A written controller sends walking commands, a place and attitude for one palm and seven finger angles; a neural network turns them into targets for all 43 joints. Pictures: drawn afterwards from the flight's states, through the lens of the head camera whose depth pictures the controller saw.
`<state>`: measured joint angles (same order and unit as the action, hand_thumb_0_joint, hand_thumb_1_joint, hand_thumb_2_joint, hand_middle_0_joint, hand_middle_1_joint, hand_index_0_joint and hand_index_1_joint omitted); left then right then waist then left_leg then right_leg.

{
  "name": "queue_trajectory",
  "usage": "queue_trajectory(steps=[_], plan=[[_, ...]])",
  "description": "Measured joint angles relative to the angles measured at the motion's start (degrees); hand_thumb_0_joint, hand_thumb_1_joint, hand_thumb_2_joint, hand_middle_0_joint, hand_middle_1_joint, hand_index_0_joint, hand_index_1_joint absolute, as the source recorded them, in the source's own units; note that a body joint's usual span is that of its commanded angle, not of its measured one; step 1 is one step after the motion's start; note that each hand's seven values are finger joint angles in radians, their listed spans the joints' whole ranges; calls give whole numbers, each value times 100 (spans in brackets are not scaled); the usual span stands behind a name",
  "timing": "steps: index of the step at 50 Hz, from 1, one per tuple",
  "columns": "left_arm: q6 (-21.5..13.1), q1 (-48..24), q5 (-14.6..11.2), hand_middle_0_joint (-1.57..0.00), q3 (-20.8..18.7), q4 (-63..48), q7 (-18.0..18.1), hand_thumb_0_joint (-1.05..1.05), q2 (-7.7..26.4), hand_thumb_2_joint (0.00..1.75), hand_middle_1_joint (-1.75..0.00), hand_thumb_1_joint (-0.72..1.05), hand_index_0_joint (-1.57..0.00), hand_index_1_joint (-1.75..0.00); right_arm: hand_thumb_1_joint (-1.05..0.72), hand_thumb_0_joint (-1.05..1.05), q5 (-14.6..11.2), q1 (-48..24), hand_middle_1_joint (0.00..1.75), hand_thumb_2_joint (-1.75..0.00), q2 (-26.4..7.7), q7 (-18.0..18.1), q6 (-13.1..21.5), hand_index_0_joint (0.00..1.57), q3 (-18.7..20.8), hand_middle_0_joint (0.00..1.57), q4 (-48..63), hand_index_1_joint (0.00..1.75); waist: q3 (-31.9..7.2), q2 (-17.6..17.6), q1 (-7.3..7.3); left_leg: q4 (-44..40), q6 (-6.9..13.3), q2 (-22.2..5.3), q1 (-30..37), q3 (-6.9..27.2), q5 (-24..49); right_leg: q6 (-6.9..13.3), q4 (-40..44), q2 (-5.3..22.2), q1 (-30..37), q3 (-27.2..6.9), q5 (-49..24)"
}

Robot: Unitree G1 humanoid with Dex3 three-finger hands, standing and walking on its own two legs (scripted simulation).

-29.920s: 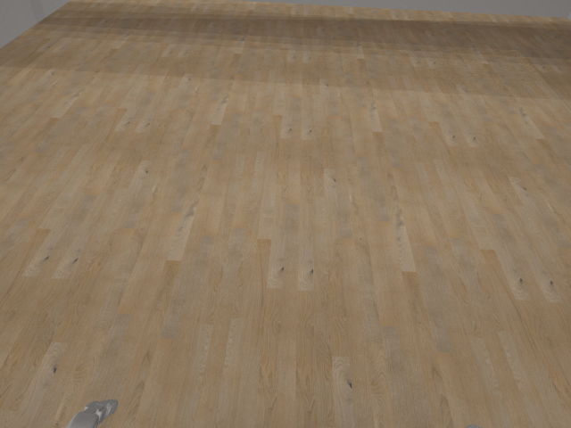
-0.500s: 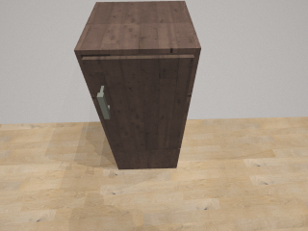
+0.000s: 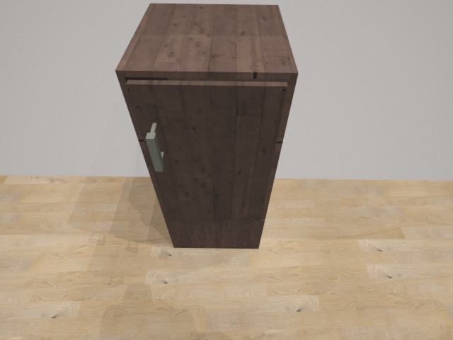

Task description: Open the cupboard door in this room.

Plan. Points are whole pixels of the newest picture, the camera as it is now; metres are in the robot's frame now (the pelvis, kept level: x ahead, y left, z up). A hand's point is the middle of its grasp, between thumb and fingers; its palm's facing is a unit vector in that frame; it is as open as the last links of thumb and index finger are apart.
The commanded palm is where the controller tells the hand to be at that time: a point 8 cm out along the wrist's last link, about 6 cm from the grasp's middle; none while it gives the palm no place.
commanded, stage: raise the hand with hooked fingers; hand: left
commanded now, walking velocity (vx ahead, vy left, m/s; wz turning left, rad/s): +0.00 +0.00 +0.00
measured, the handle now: (156, 147) +0.56 +0.23 -0.04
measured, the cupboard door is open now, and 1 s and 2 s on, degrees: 0 0 0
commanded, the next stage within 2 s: none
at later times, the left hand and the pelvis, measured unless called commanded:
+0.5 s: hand (116, 333) +0.14 +0.20 -0.06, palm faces +0.11 -0.99 -0.06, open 9.5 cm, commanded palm +0.13 +0.26 -0.05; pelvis -0.05 -0.02 -0.11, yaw +2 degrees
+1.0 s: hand (103, 299) +0.19 +0.24 -0.06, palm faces -0.01 -1.00 -0.05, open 12.5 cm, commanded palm +0.17 +0.30 -0.04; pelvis -0.06 +0.02 -0.09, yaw +0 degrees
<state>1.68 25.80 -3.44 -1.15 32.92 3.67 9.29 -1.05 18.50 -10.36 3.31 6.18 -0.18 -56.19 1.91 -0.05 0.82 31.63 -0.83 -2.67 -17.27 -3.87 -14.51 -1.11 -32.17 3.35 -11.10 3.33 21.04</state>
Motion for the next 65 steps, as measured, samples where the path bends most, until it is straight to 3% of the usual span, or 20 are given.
queue_trajectory(steps=[3, 6, 8, 11, 14, 17, 21, 24, 27, 31, 33, 35, 37, 40, 43, 45, 50, 59, 65], plan=[[-410, 65, -326, -20, -78, -1684, 236, 2, -69, 89, -32, 88, -21, -32, -92, 2, -145, -91, 30, -90, -141, 149, 515, 20, 133, 20, 387, 30, -220, -47, -89, 174, -4, 63, -211, 117, -25, -5, -227, 65, -162, 114, 130], [-1208, -442, -447, -20, -390, -2203, -64, 2, -106, 87, -35, 84, -21, -35, -92, 2, -78, -453, 30, -90, -260, 162, 696, 20, 285, 20, 890, 30, -510, -121, -221, 599, -22, 50, -781, 207, -119, 16, -681, 72, -708, 177, 280], [-1932, -729, -586, -21, -672, -2178, -504, 1, -46, 86, -37, 81, -21, -37, -91, 2, -3, -735, 30, -90, -257, 81, 738, 20, 376, 20, 1236, 30, -732, -50, -218, 1010, -58, -12, -1327, 177, -238, 58, -1185, 45, -1319, 112, 438], [-2980, -879, -854, -21, -979, -1998, -1458, 1, 98, 83, -41, 75, -21, -41, -91, 2, 28, -1080, 30, -90, -247, -97, 767, 20, 491, 20, 1758, 30, -867, 148, -149, 1770, -126, -121, -2147, 181, -492, 139, -2025, -17, -2183, 53, 739], [-3453, -684, -1079, -21, -1106, -1815, -2332, 1, 185, 80, -45, 69, -22, -45, -91, 1, 9, -1276, 30, -90, -360, -207, 787, 20, 564, 20, 2235, 30, -882, 232, -54, 2549, -195, -186, -2889, 295, -761, 196, -2785, -53, -2869, 103, 1051], [-3310, -288, -1278, -22, -1190, -1862, -2708, 1, 180, 78, -49, 62, -22, -49, -91, 1, -1, -1311, 30, -90, -462, -170, 779, 20, 600, 20, 2555, 30, -922, 238, 91, 3191, -214, -219, -3480, 428, -990, 235, -3380, -74, -3379, 183, 1299], [-3310, 25, -1376, -23, -1290, -2418, -2562, 2, 146, 74, -55, 52, -23, -55, -91, 1, 59, -1240, 30, -90, -461, -15, 840, 20, 525, 20, 2590, 30, -959, 117, 278, 3883, -204, -270, -4064, 670, -1238, 267, -3903, -138, -3789, 362, 1531], [-3460, -174, -1404, -23, -1298, -2960, -2453, 2, 228, 71, -60, 45, -23, -60, -91, 1, 78, -1191, 30, -90, -322, 84, 861, 20, 367, 20, 2392, 30, -949, 14, 334, 4226, -214, -294, -4364, 814, -1335, 292, -4154, -179, -3994, 468, 1614], [-3280, -674, -1415, -23, -1250, -3189, -2572, 2, 393, 68, -64, 38, -24, -64, -91, 1, 38, -1126, 30, -90, -143, 130, 801, 20, 161, 20, 2198, 30, -906, -138, 260, 4372, -209, -309, -4531, 891, -1339, 282, -4234, -207, -4109, 522, 1594], [-2325, -1216, -1443, -24, -1269, -2938, -2765, 1, 667, 64, -70, 29, -25, -70, -91, 2, -56, -910, 30, -90, 84, 153, 559, 20, -23, 20, 2104, 30, -840, -279, 32, 4187, -169, -329, -4468, 785, -1220, 225, -4052, -216, -4106, 426, 1426], [-1821, -1232, -1488, -25, -1336, -2813, -2701, 1, 717, 62, -73, 24, -25, -73, -91, 2, -81, -726, 30, -90, 136, 149, 434, 21, -41, 20, 2131, 30, -831, -308, -82, 3970, -125, -329, -4326, 666, -1135, 176, -3859, -205, -4026, 327, 1312], [-1589, -1093, -1526, -25, -1442, -2776, -2503, 1, 687, 60, -76, 20, -25, -76, -90, 2, -85, -524, 30, -90, 137, 144, 375, 21, -10, 21, 2149, 30, -870, -305, -153, 3742, -75, -331, -4178, 540, -1060, 129, -3653, -197, -3943, 222, 1199], [-1671, -909, -1536, -25, -1561, -2799, -2244, 1, 621, 58, -79, 15, -26, -79, -90, 2, -66, -342, 30, -90, 89, 133, 379, 21, 51, 21, 2142, 30, -929, -282, -181, 3572, -35, -326, -4073, 446, -1007, 92, -3492, -186, -3880, 144, 1114], [-2178, -754, -1488, -26, -1693, -2811, -1953, 1, 561, 55, -84, 8, -26, -84, -90, 2, -24, -171, 30, -90, -65, 109, 441, 20, 139, 21, 2089, 30, -997, -236, -172, 3497, 8, -293, -4048, 396, -983, 47, -3408, -152, -3860, 105, 1073], [-2672, -870, -1437, -26, -1725, -2647, -1992, 1, 616, 52, -88, 1, -26, -88, -90, 2, -17, -144, 30, -90, -268, 106, 494, 20, 174, 20, 2038, 30, -1015, -186, -141, 3605, 47, -246, -4171, 419, -1008, 13, -3497, -106, -3943, 125, 1110], [-2794, -1027, -1448, -26, -1687, -2481, -2168, 1, 672, 50, -91, -4, -27, -91, -90, 2, -44, -199, 30, -90, -389, 126, 522, 20, 179, 20, 2035, 30, -987, -162, -138, 3701, 74, -220, -4257, 444, -1033, -5, -3572, -83, -3999, 145, 1139], [-2517, -1279, -1456, -27, -1555, -2336, -2555, 0, 806, 45, -99, -15, -28, -99, -91, 2, -100, -418, 30, -90, -488, 184, 577, 20, 164, 20, 2173, 30, -893, -103, -176, 3736, 120, -204, -4246, 454, -1048, -52, -3538, -74, -3949, 152, 1112], [-2324, -1466, -1470, -29, -1840, -2451, -2263, 0, 967, 36, -112, -36, -29, -112, -91, 2, -59, -564, 30, -90, -303, 80, 552, 20, -23, 20, 2502, 30, -955, -79, -137, 3421, 141, -179, -3899, 469, -990, -63, -3112, -77, -3546, 194, 989], [-2076, -1870, -1439, -29, -1904, -1846, -2614, 0, 1107, 32, -117, -45, -30, -117, -90, 1, -55, -584, 30, -90, -320, 71, 471, 20, -175, 20, 2549, 30, -927, -155, -74, 3389, 148, -158, -3885, 500, -990, -76, -3052, -69, -3503, 227, 989]])
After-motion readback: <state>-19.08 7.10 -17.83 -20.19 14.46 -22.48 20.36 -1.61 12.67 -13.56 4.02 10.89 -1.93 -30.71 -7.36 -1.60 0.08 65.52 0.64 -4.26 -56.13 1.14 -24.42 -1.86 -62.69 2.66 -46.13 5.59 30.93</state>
